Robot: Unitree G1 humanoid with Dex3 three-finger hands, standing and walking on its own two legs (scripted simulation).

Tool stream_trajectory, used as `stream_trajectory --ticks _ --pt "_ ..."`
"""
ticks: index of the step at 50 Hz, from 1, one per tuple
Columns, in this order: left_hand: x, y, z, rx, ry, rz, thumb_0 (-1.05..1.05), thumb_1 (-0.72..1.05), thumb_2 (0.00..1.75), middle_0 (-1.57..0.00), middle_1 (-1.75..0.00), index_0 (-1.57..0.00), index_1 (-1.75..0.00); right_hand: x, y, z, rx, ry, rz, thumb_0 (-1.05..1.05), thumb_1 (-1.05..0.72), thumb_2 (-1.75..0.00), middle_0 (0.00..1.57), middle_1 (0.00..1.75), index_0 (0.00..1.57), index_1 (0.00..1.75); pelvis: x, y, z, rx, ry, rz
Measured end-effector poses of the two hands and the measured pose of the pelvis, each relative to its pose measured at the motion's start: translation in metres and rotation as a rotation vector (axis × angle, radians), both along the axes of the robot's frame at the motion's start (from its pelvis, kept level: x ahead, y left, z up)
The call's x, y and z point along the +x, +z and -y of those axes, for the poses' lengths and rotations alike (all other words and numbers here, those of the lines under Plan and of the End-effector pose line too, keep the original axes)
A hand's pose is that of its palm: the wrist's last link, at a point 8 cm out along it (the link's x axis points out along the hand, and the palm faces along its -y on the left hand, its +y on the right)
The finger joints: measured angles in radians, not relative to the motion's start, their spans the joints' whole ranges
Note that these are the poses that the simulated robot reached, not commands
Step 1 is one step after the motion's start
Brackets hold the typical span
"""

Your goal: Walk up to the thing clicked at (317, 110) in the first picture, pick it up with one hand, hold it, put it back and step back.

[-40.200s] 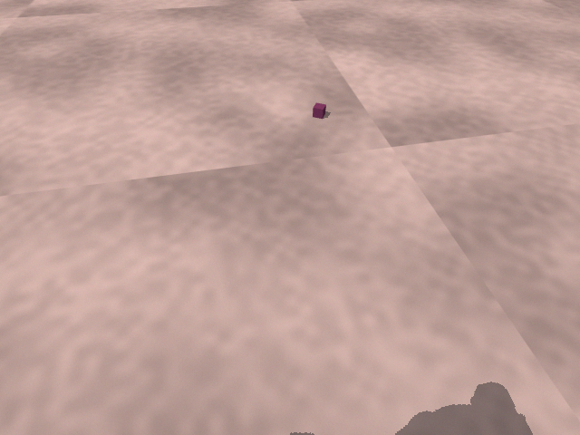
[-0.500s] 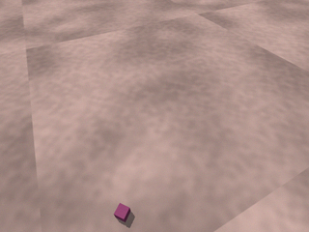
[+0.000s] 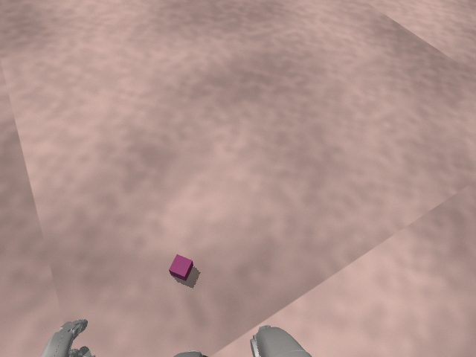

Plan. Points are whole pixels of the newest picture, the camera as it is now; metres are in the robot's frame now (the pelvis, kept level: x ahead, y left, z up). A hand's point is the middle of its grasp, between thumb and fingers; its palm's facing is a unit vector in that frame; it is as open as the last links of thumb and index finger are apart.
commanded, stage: step back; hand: left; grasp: from above
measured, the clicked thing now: (181, 267) +0.47 +0.19 -0.73
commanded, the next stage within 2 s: none
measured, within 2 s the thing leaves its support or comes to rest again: neither
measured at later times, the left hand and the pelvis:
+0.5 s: hand out of the picture -0.01 +0.23 -0.13, palm faces -0.06 -0.91 -0.42, open 7.4 cm; pelvis -0.12 -0.03 +0.00, yaw -4 degrees
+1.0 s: hand out of the picture -0.20 +0.25 -0.16, palm faces -0.05 -0.92 -0.39, open 7.4 cm; pelvis -0.30 -0.02 -0.01, yaw -5 degrees
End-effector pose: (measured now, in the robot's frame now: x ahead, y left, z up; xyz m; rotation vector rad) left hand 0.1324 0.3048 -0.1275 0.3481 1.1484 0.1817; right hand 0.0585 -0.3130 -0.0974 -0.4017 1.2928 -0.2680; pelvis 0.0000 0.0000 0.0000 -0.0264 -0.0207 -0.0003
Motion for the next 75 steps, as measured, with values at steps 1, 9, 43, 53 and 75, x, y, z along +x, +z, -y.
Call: stream_trajectory --ticks 1,9,43,53,75 --pt "-0.005 0.000 0.001 -0.002 -0.008 -0.008 0.00 0.91 0.90 -0.20 -0.30 -0.20 -0.30 -0.003 0.000 -0.001 0.001 -0.004 0.008 0.01 -0.90 -0.89 0.21 0.30 0.20 0.30 -0.004 0.001 -0.001 0.000 -0.007 -0.002" --pt "-0.055 -0.002 0.006 0.018 -0.042 -0.067 0.00 0.91 0.90 -0.20 -0.30 -0.21 -0.30 -0.023 -0.011 -0.003 0.031 -0.023 0.115 0.01 -0.90 -0.89 0.21 0.30 0.20 0.30 -0.038 -0.006 0.002 0.021 -0.064 0.012" --pt "-0.269 0.009 0.007 -0.022 0.020 0.020 0.01 0.91 0.90 -0.20 -0.30 -0.21 -0.30 -0.225 0.009 0.002 0.005 0.051 0.108 0.01 -0.90 -0.89 0.21 0.30 0.20 0.30 -0.242 0.001 0.008 0.000 -0.026 0.022" --pt "-0.366 0.000 0.018 0.055 -0.016 -0.065 0.01 0.91 0.90 -0.20 -0.30 -0.20 -0.30 -0.258 -0.006 0.035 0.011 0.063 0.266 0.01 -0.90 -0.89 0.21 0.30 0.20 0.30 -0.323 -0.020 0.031 0.022 -0.100 0.033" --pt "-0.481 0.014 0.032 0.040 0.009 0.076 0.00 0.91 0.90 -0.20 -0.30 -0.21 -0.30 -0.489 -0.023 0.030 0.050 0.043 -0.001 0.01 -0.90 -0.89 0.20 0.30 0.20 0.29 -0.480 -0.012 0.039 0.055 0.015 0.037"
